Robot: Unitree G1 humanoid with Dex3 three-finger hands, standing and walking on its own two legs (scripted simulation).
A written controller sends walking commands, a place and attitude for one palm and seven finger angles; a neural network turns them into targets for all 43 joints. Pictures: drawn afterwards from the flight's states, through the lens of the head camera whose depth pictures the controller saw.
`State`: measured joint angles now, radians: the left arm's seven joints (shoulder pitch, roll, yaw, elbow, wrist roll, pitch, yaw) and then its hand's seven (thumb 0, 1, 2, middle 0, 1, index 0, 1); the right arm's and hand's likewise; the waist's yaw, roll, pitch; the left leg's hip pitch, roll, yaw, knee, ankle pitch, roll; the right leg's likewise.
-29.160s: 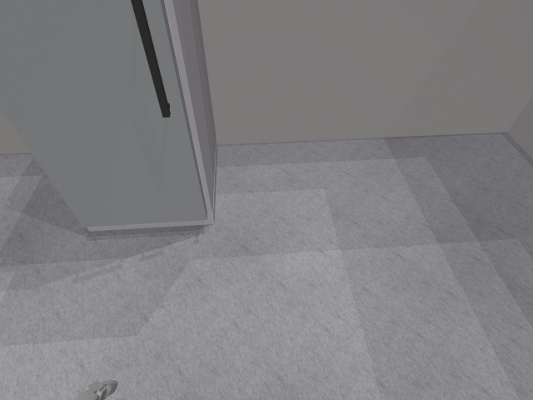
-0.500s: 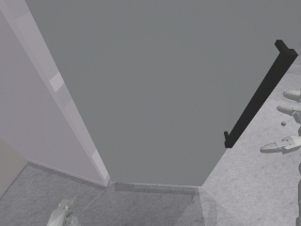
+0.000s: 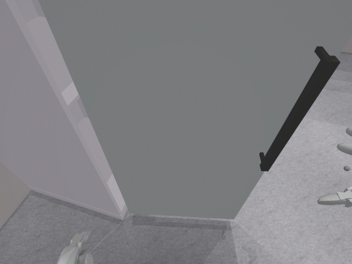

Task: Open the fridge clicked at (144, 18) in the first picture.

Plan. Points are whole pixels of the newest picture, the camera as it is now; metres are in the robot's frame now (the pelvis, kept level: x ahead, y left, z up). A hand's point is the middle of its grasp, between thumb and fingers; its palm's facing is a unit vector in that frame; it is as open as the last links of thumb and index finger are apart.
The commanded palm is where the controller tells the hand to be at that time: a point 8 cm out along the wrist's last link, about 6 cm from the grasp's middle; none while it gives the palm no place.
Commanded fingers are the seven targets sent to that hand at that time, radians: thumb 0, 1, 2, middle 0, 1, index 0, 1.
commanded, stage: slip the hand off the handle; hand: right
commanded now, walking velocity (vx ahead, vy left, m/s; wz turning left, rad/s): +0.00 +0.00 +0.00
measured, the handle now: (286, 122) +0.42 -0.24 +0.11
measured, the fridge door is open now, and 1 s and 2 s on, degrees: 76 76 76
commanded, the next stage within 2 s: draw the hand back to the body in 0.34 s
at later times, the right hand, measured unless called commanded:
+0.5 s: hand out of the picture +0.22 -0.32 +0.12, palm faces +0.34 +0.92 -0.18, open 14.7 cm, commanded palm +0.19 -0.35 +0.14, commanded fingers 0.00 0.55 -0.20 0.25 1.15 0.25 1.15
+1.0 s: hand out of the picture +0.19 -0.30 +0.14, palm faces +0.22 +0.97 -0.06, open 14.5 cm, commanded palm +0.16 -0.34 +0.17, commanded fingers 0.00 0.26 -0.34 0.24 0.98 0.24 0.98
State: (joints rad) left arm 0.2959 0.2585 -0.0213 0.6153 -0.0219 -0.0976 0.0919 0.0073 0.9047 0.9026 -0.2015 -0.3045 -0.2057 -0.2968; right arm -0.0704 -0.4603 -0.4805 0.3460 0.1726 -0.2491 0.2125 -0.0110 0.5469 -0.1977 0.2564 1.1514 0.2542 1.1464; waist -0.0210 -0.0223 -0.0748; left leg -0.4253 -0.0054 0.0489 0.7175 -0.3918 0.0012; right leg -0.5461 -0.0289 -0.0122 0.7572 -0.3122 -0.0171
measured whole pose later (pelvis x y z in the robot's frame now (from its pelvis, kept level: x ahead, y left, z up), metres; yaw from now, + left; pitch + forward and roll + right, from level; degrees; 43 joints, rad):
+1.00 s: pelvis +0.00 +0.00 +0.01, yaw -2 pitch -1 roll +2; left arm 0.27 0.27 -0.06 0.61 -0.05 -0.28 0.12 0.01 0.90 0.90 -0.20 -0.30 -0.21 -0.30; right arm 0.23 -0.41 -0.47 -0.05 0.38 0.06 0.37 -0.01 0.50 -0.22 0.25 1.12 0.25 1.12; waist -0.08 -0.03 -0.06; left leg -0.23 0.00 0.07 0.59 -0.34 0.00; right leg -0.37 -0.02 0.01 0.66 -0.27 -0.02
